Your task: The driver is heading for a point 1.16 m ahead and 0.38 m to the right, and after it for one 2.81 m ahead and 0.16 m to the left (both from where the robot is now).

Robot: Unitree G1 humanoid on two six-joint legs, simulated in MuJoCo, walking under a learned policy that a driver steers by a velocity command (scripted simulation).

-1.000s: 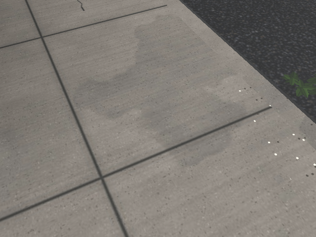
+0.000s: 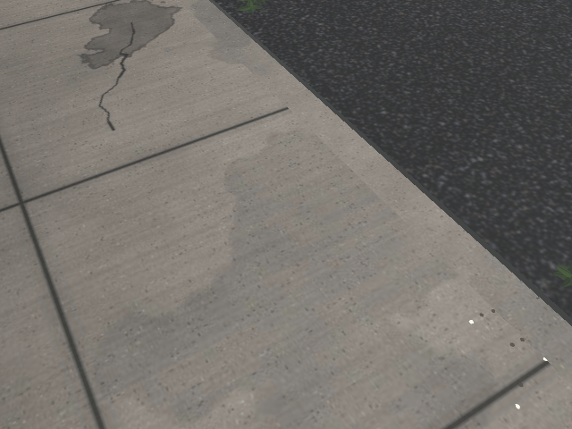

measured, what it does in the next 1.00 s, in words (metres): walks ahead, turning right: right foot, then left foot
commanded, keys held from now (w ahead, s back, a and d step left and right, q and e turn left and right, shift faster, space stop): w+e+shift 0.90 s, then w+shift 0.10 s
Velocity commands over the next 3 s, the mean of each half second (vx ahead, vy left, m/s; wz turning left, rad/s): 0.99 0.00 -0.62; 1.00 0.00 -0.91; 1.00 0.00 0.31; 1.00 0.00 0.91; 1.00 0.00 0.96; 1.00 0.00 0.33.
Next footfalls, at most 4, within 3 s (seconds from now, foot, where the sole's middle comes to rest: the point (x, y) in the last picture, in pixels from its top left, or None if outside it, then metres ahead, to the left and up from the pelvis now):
0.22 right None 0.44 -0.12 -0.78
0.66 left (300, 310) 0.88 -0.06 -0.78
1.14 right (465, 268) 1.00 -0.55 -0.79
1.60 left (462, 167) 1.47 -0.69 -0.82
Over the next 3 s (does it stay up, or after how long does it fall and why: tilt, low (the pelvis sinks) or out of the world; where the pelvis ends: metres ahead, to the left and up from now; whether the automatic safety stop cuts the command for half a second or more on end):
stays up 2.36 -0.67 -0.08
